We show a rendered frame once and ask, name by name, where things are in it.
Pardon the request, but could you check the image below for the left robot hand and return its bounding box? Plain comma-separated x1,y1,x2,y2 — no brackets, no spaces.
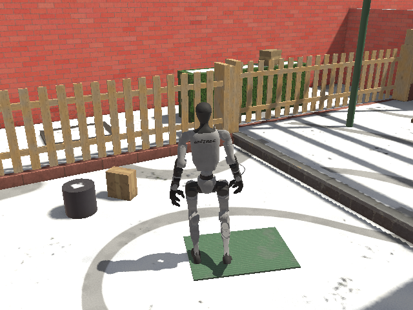
170,189,185,207

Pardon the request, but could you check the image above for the robot right forearm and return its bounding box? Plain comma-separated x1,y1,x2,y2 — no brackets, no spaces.
229,155,242,181

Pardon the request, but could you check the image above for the right robot upper arm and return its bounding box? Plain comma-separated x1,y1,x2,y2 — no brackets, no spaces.
218,130,236,165

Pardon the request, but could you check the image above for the robot left forearm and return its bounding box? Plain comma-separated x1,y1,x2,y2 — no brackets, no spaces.
170,159,183,191

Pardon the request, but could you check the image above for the left robot upper arm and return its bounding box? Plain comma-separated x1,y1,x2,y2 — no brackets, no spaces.
177,131,191,168

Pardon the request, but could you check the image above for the right robot thigh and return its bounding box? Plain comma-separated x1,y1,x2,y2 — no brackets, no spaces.
216,180,229,223

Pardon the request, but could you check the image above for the right robot hand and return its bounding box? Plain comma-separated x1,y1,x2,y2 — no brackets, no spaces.
229,180,243,194

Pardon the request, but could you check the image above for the right robot shin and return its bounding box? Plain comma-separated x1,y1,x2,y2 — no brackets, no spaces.
221,211,230,256

